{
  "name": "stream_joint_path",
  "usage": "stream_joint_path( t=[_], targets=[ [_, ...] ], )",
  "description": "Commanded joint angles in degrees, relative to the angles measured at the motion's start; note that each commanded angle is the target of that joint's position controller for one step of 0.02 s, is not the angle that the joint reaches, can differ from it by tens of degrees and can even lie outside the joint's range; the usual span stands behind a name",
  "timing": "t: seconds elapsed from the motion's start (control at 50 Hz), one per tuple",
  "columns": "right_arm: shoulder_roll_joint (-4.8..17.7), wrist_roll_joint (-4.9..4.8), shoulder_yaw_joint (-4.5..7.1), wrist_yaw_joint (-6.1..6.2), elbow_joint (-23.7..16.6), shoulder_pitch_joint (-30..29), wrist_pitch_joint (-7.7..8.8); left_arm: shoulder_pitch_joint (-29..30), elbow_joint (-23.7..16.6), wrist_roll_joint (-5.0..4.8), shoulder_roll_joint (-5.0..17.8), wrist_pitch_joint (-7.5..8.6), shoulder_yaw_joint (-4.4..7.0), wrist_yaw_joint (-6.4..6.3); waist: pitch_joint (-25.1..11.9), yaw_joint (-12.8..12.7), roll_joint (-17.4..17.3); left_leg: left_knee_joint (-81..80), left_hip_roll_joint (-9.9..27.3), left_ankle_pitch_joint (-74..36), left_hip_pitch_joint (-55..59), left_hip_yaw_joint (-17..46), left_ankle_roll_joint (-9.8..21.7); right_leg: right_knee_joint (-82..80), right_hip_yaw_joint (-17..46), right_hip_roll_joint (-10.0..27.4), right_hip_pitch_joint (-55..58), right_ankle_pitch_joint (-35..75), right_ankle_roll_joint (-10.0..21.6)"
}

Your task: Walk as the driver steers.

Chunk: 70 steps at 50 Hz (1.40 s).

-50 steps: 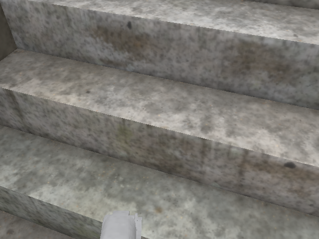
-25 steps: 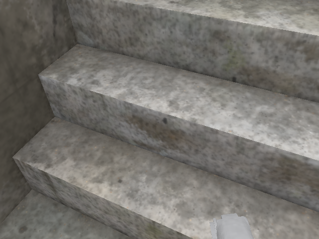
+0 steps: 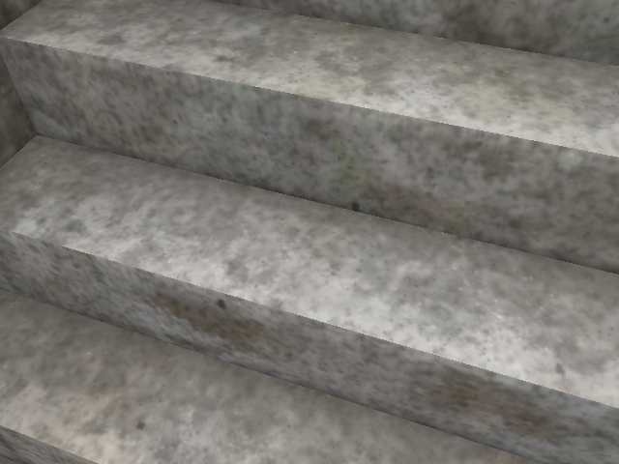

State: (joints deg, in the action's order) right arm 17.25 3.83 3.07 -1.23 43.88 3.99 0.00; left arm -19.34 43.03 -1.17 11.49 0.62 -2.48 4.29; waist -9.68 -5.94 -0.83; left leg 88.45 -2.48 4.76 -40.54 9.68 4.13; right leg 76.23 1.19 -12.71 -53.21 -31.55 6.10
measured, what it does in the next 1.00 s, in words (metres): steps to the left, turning right: left foot, then right foot 0.19 m lower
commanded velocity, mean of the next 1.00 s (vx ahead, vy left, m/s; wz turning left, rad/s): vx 0.15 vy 0.00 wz -0.47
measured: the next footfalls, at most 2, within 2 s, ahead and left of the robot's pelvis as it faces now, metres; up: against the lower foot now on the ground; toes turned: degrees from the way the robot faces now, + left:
left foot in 0.56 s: +0.05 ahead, +0.32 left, -0.02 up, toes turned -25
right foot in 0.88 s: -0.13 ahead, +0.27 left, -0.21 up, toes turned -23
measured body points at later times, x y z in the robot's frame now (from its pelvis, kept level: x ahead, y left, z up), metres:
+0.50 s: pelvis +0.00 +0.12 +0.05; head +0.00 +0.12 +0.50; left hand +0.19 +0.30 -0.04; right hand +0.22 -0.17 +0.02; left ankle +0.02 +0.30 -0.53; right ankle +0.05 -0.06 -0.61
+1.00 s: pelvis -0.09 +0.32 -0.16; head -0.06 +0.32 +0.29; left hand -0.06 +0.55 -0.30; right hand -0.04 +0.08 -0.28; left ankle -0.04 +0.46 -0.47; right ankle -0.17 +0.29 -0.83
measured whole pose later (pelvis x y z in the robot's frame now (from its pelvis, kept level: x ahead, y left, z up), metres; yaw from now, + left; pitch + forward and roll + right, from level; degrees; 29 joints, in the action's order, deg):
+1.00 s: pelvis -0.09 +0.32 -0.16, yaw -26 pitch +8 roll -4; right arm 9.7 2.2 -2.7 -1.2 45.5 11.8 0.1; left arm -27.8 55.3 3.8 12.3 0.4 -2.7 6.0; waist -6.5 -7.3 -2.2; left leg 143.6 -7.4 18.1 -70.8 14.0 -1.9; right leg 51.5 -1.6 -11.5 -27.3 -49.8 11.2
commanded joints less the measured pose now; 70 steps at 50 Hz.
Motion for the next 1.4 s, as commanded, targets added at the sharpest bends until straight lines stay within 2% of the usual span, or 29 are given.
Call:
stream_joint_path(
  t=[0.02,0.12,0.44,0.56,0.58,0.6,0.62,0.66,0.72,0.76,0.78,0.84,0.88,0.9,0.92,0.94,0.96,1.0,1.04,1.08,1.12,1.14,1.16,1.18,1.2,1.22,1.24,1.28,1.4],
  targets=[
    [2.98,0.26,-0.62,1.97,-4.79,-4.53,2.1,4.16,-2.52,-0.46,5.08,2.89,2.13,-1.25,-4.19,3.13,3.35,5.27,0.95,7.6,-14.21,2.58,-2.67,-34.02,37.99,10.82,21.57,14.42,9.42],
    [2.2,0.57,-2.19,1.23,-3.95,-5.06,1.82,5.11,-0.43,0.03,4.14,5.08,1.77,-4.44,-1.83,2.81,3.28,13.6,2.01,5.15,-15.66,1.55,-3.67,-37.65,34.32,9.2,16.27,8.75,8.08],
    [1.93,-0.37,-1.59,1.71,-12.36,-10.84,5.66,0.2,-13.34,0.13,4.02,3.15,0.37,-5.77,-3.86,-2.44,12.0,2.27,-0.56,18.3,-15.97,2.2,-8.73,-28.47,44.7,13.06,25.17,24.61,9.95],
    [-1.97,1.53,-3.53,-2.19,-11.53,5.12,3.23,8.42,-16.9,-0.47,7.41,0.94,1.16,-7.54,-3.13,5.42,4.41,-43.48,2.31,12.76,14.54,-0.14,-7.83,-26.21,37.95,4.38,4.2,-7.51,1.38],
    [-1.97,-1.2,-3.42,-3.48,-9.08,10.78,2.97,9.23,-17.54,1.42,5.1,-0.48,1.37,-7.35,-4.01,7.13,-5.79,-52.38,4.52,-5.66,31.18,2.18,-3.85,-14.51,27.66,-1.11,-7.48,-6.7,-4.75],
    [4.12,-2.1,-0.95,-4.99,-8.57,9.34,2.43,-2.24,-18.58,5.15,0.85,-1.9,2.39,-7.26,-8.95,-0.64,-16.44,-42.07,12.76,-43.96,45.93,10.71,3.79,-0.87,15.89,-9.27,-18.18,-6.99,-12.71],
    [8.55,-0.34,0.23,-5.31,-11.28,7.16,1.71,-7.21,-15.04,3.79,3.03,-1.21,3.37,-7.47,-11.3,-0.36,-10.06,-37.37,16.7,-60.26,40.8,10.83,4.56,13.0,14.7,-7.15,-18.22,-4.26,-12.85],
    [15.58,-0.19,1.22,-3.78,-17.6,-7.47,-1.47,-19.65,-10.28,4.33,7.98,-1.48,5.88,-6.05,-8.24,-7.49,-11.05,-43.95,19.93,-31.45,13.22,11.91,5.11,40.02,5.03,-3.19,-6.93,5.84,-12.36],
    [-4.11,-0.9,-5.46,0.8,-25.47,-17.38,-4.76,-23.48,0.56,9.3,10.56,0.4,5.81,-6.37,-4.29,-3.19,-0.21,-34.34,7.03,-10.7,-10.12,-8.04,-4.13,30.85,-0.49,-0.93,12.87,13.73,-7.33],
    [-4.77,-3.24,-6.68,1.29,-30.75,-30.29,-1.95,-36.62,8.81,13.43,13.1,-0.45,5.59,-3.06,0.79,-7.51,-0.92,-24.88,4.81,-3.0,-25.97,-9.51,-5.72,11.92,1.37,5.21,32.13,26.26,-1.37],
    [-7.67,-3.16,-6.84,2.38,-23.26,-16.21,-0.81,-27.01,7.1,12.98,7.44,-0.43,3.02,-0.71,4.73,-2.01,8.19,-11.46,3.71,9.5,-12.71,-8.9,-5.77,-22.48,4.92,12.63,21.78,27.18,-0.08],
    [-4.53,-3.34,-4.25,2.44,-9.71,8.93,-6.21,-3.47,6.21,5.07,-2.14,-1.98,-3.46,3.95,6.08,15.8,3.45,21.13,-2.02,19.01,-7.08,-6.49,1.13,-51.22,2.21,10.87,12.22,28.85,1.24],
    [-7.8,-3.62,-5.59,-0.03,-7.48,10.81,-7.42,-2.38,7.61,6.18,-2.67,-3.28,-4.42,4.06,2.35,16.38,7.46,36.56,-5.99,16.96,-17.47,-7.88,1.03,-53.63,-1.65,10.4,18.4,33.24,2.66],
    [-6.04,-3.09,-6.2,-2.27,-9.62,2.69,-6.04,-13.58,10.91,9.07,-0.11,-3.69,-3.68,3.2,-3.01,9.88,5.87,44.26,-6.81,11.95,-30.95,-2.61,2.64,-38.16,6.26,12.61,28.11,39.26,8.1],
    [-5.4,-0.46,-6.84,-3.74,-8.03,10.79,-3.13,-16.59,9.91,7.28,12.28,-1.43,0.33,1.19,-11.95,11.04,13.32,54.69,-7.48,7.78,-41.54,-0.33,-0.21,-37.48,26.46,25.21,46.53,58.85,20.54],
    [-1.13,0.34,-6.46,-2.06,-5.11,21.95,0.48,-8.39,4.95,4.31,20.44,0.69,4.32,0.34,-14.05,9.28,9.16,68.66,-5.13,11.91,-48.54,6.99,-4.68,-43.85,42.04,38.75,56.9,57.39,26.84],
    [0.1,-1.04,-5.29,-0.26,-3.79,17.58,2.71,-10.95,5.85,3.76,18.32,2.03,4.03,0.52,-6.09,3.71,0.5,72.29,-3.37,14.27,-55.06,11.84,-6.72,-45.58,47.93,42.11,64.72,58.79,25.93],
    [7.07,-2.09,-0.27,1.77,0.01,7.81,4.08,-6.79,2.27,3.59,15.18,4.51,3.47,1.81,5.42,0.56,-5.96,51.5,3.48,8.16,-43.1,11.73,-11.29,-42.31,44.93,37.24,56.5,53.96,21.2],
    [14.04,1.66,2.69,0.06,4.93,7.75,0.94,17.32,-6.93,-0.97,7.41,5.55,1.07,0.77,11.35,7.35,0.36,24.05,6.0,1.27,-2.44,-1.62,-9.86,-43.75,23.67,23.01,6.2,13.7,13.77],
    [7.06,3.16,2.36,-3.92,4.19,3.42,-1.63,19.62,-7.95,-3.95,7.15,3.11,1.23,-2.82,9.27,5.07,0.7,-19.53,4.77,7.7,17.36,-14.49,-9.57,-44.67,9.62,13.18,-0.3,5.65,7.31],
    [-5.78,1.81,-1.67,-5.17,4.18,3.05,-2.71,-4.89,1.57,-2.03,11.39,-2.0,3.35,-1.94,11.02,-3.55,8.38,-52.76,-3.12,44.59,6.23,-24.48,-6.69,-39.05,10.91,12.86,28.36,11.45,8.48],
    [-8.95,1.14,-2.87,-5.79,7.72,12.46,-2.94,-3.57,2.48,2.76,10.56,-4.25,3.17,0.16,8.83,0.29,7.55,-57.39,-0.58,31.29,8.27,-19.63,-2.42,-25.65,12.54,14.81,30.39,26.96,9.9],
    [-8.51,3.02,-3.07,-4.41,13.69,27.98,-2.6,4.45,1.27,4.73,8.59,-3.19,2.91,3.02,3.04,6.19,4.3,-49.89,3.46,17.69,18.79,-11.41,1.23,-16.22,17.0,19.97,20.74,30.69,12.22],
    [-1.38,2.7,-1.37,-3.52,15.17,29.49,-1.84,8.25,-2.2,8.36,-0.28,-3.42,1.35,5.44,-2.74,3.38,-14.83,-49.86,7.63,4.01,30.1,10.28,12.86,-4.62,13.61,10.92,-0.41,17.55,7.78],
    [4.57,2.16,0.4,-3.48,8.85,21.25,-0.32,7.38,-1.56,9.21,-2.45,-3.43,1.22,4.89,-2.29,5.57,-19.33,-59.35,18.55,10.87,31.1,29.25,23.11,17.82,7.73,4.22,-10.89,9.69,0.43],
    [1.51,2.85,-1.06,-5.08,6.64,16.35,0.14,11.4,-0.57,6.36,-0.36,-3.26,2.21,3.17,-3.06,5.95,-8.64,-55.74,17.91,-2.77,30.29,20.92,19.08,38.36,9.16,2.97,-11.54,12.46,1.14],
    [-4.0,-4.17,-1.07,1.19,0.32,7.64,1.84,17.19,-6.5,4.16,-0.22,-1.19,3.46,-2.56,6.86,1.64,-0.75,-59.46,14.47,7.95,26.04,12.33,9.85,26.27,2.45,6.91,-7.46,11.94,-5.85],
    [-0.5,-3.24,-0.53,6.4,1.15,9.47,2.88,17.83,-7.57,4.34,1.34,-2.58,3.55,-5.05,10.85,0.65,0.55,-55.22,15.06,18.81,17.44,8.69,5.1,29.45,8.84,7.6,-5.92,26.76,-7.79],
    [0.75,-1.19,1.39,7.24,-4.43,10.61,5.46,18.71,-10.56,4.5,4.37,-4.2,5.9,-4.46,9.9,3.28,1.9,-52.17,14.65,22.04,21.08,6.59,6.51,26.49,6.09,7.6,-4.26,28.23,-8.24]
  ],
)
Keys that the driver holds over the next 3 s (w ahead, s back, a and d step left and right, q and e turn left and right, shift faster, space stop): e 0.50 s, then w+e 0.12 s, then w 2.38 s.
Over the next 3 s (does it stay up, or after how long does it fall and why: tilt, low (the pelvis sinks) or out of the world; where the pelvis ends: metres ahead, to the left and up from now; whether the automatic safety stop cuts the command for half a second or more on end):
stays up -0.02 0.16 -0.08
